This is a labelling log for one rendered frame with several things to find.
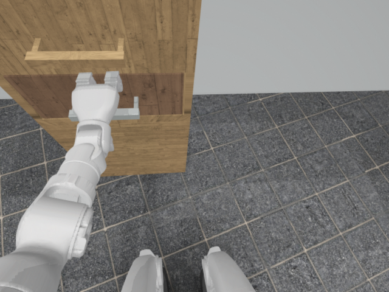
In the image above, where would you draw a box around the cabinet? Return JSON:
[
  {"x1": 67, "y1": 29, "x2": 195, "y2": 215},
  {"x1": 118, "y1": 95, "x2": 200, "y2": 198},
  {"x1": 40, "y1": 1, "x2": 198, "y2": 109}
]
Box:
[{"x1": 0, "y1": 0, "x2": 202, "y2": 177}]

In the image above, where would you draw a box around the left robot upper arm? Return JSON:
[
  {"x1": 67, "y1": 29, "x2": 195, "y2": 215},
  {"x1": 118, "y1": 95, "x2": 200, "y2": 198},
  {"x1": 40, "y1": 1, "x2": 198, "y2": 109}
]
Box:
[{"x1": 0, "y1": 196, "x2": 94, "y2": 292}]

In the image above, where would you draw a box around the left robot hand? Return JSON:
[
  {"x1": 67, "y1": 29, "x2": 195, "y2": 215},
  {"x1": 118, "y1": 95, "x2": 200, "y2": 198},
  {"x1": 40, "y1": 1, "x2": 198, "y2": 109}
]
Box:
[{"x1": 72, "y1": 71, "x2": 123, "y2": 151}]

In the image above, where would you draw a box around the left robot forearm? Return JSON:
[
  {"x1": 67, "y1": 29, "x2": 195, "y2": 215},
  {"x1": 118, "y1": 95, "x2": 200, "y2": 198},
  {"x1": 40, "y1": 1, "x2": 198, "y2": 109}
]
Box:
[{"x1": 16, "y1": 119, "x2": 111, "y2": 248}]

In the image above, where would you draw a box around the handle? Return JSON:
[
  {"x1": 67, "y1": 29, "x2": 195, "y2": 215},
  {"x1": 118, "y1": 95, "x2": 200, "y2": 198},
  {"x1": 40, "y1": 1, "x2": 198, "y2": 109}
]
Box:
[
  {"x1": 68, "y1": 97, "x2": 140, "y2": 122},
  {"x1": 24, "y1": 51, "x2": 126, "y2": 69}
]

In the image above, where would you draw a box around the drawer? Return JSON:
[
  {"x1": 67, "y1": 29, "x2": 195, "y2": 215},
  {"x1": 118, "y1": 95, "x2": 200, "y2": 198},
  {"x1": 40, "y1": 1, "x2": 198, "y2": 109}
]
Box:
[{"x1": 3, "y1": 73, "x2": 184, "y2": 119}]

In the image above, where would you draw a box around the robot right thigh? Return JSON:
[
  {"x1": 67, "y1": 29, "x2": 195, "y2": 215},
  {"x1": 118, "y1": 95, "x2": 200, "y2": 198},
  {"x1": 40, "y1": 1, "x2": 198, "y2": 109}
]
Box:
[{"x1": 202, "y1": 251, "x2": 256, "y2": 292}]

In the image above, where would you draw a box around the right robot shin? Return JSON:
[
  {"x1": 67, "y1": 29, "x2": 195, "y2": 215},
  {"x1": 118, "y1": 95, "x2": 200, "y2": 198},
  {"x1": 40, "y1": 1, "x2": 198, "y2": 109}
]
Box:
[{"x1": 206, "y1": 246, "x2": 221, "y2": 292}]

